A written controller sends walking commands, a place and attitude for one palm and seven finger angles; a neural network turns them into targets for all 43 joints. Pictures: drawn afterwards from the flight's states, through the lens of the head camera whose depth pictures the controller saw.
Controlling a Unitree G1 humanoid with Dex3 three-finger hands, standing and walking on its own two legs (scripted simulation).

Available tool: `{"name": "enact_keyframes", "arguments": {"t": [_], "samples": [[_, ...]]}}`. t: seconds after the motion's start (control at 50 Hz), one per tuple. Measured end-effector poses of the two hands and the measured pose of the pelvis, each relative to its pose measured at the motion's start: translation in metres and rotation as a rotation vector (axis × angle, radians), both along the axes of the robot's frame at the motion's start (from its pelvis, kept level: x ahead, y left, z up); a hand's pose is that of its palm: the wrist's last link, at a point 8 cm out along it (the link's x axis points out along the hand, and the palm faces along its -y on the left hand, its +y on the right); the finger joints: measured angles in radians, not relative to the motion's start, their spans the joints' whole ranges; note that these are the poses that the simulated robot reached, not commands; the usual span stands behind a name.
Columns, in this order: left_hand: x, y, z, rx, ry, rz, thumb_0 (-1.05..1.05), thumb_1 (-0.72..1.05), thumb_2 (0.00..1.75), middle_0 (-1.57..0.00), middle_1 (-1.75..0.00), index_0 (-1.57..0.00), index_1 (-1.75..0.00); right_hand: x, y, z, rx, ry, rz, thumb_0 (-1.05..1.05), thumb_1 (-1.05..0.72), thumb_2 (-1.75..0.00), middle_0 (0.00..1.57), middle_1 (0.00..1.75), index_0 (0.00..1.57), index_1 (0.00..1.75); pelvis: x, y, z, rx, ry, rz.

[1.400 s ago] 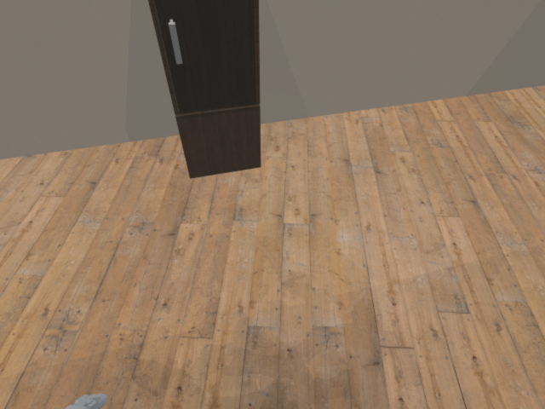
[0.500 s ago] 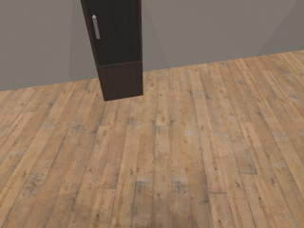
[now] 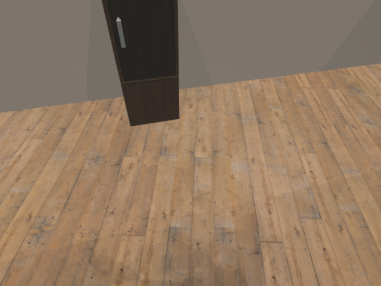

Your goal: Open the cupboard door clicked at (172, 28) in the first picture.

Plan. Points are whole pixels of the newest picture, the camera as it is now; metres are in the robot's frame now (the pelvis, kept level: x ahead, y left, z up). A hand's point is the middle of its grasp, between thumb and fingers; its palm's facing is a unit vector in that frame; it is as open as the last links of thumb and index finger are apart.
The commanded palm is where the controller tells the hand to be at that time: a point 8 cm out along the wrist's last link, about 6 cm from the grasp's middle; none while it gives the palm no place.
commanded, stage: look at it before walking up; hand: left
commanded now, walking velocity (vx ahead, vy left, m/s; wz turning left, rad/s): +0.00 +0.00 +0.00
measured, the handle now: (120, 32) +1.31 +0.45 -0.05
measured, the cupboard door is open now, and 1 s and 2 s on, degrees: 0 0 0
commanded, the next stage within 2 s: walk to a spot facing it in 0.04 s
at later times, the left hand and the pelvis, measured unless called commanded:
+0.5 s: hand out of the picture +0.02 +0.21 -0.20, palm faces +0.01 -0.99 -0.15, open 7.4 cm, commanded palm none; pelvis +0.06 +0.03 -0.01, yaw -1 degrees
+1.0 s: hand (141, 210) +0.36 +0.17 -0.18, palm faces +0.02 -0.98 -0.18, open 7.3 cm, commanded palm none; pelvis +0.27 +0.00 -0.02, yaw +1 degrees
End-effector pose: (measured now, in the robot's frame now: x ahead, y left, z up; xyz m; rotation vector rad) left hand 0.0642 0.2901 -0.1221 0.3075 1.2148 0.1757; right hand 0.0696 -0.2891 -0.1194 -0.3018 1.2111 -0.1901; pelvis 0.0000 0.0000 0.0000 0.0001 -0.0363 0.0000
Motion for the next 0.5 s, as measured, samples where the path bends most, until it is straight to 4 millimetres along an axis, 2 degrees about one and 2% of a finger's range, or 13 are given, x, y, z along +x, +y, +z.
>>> {"name": "enact_keyframes", "arguments": {"t": [0.18, 0.24, 0.34, 0.44, 0.5], "samples": [[-0.002, 0.001, 0.0, 0.002, 0.007, 0.004, 0.0, 0.9, 0.89, -0.2, -0.29, -0.2, -0.3, 0.001, 0.001, 0.0, 0.0, 0.001, 0.002, 0.01, -0.9, -0.9, 0.21, 0.3, 0.2, 0.3, 0.0, 0.001, 0.0, -0.001, 0.001, -0.001], [-0.006, -0.003, -0.004, -0.007, 0.02, 0.013, 0.0, 0.9, 0.89, -0.2, -0.29, -0.2, -0.3, -0.003, 0.007, -0.004, 0.009, 0.017, 0.0, 0.01, -0.9, -0.9, 0.21, 0.3, 0.2, 0.3, 0.004, 0.002, -0.001, -0.003, 0.006, -0.002], [-0.023, -0.017, -0.021, -0.075, 0.068, 0.05, 0.0, 0.9, 0.89, -0.2, -0.29, -0.2, -0.3, -0.017, 0.029, -0.016, 0.046, 0.078, -0.014, 0.01, -0.91, -0.9, 0.2, 0.3, 0.2, 0.3, 0.02, 0.007, -0.007, -0.018, 0.02, 0.004], [-0.045, -0.025, -0.043, -0.155, 0.165, 0.11, 0.0, 0.9, 0.89, -0.2, -0.29, -0.2, -0.3, -0.028, 0.062, -0.025, 0.073, 0.14, -0.054, 0.01, -0.91, -0.9, 0.2, 0.3, 0.2, 0.3, 0.046, 0.024, -0.015, -0.025, 0.021, 0.008], [-0.043, -0.028, -0.046, -0.179, 0.248, 0.098, 0.0, 0.9, 0.89, -0.2, -0.29, -0.2, -0.3, -0.04, 0.084, -0.025, 0.093, 0.155, -0.113, 0.01, -0.91, -0.9, 0.2, 0.3, 0.2, 0.3, 0.063, 0.032, -0.014, -0.019, 0.025, -0.015]]}}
